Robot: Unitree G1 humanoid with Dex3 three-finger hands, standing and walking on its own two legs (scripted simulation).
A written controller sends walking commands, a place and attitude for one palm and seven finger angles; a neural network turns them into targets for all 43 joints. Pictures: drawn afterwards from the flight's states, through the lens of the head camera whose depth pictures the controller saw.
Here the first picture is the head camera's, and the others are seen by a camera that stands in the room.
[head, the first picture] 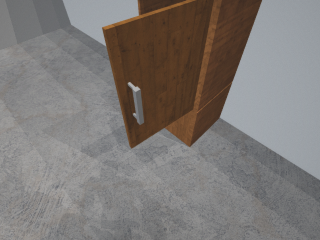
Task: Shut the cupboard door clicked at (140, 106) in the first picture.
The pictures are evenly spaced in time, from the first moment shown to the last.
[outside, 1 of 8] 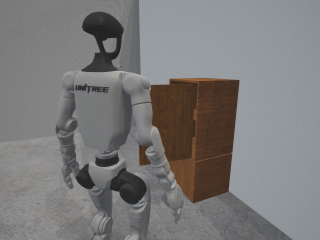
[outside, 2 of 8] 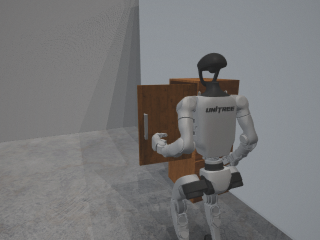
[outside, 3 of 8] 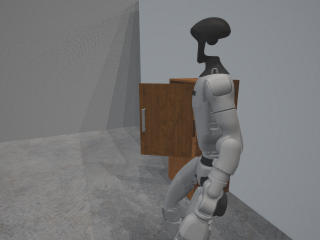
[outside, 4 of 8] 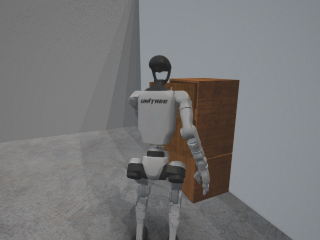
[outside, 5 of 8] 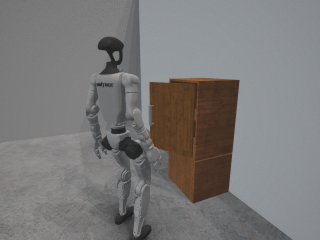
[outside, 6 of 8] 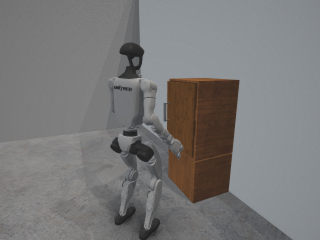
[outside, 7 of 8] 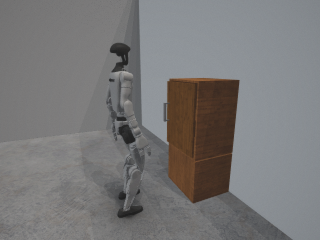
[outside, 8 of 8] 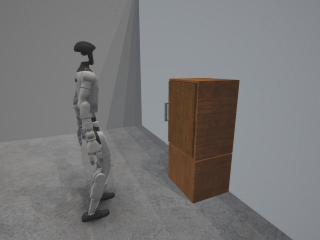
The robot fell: no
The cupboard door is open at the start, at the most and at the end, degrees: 83 83 0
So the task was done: yes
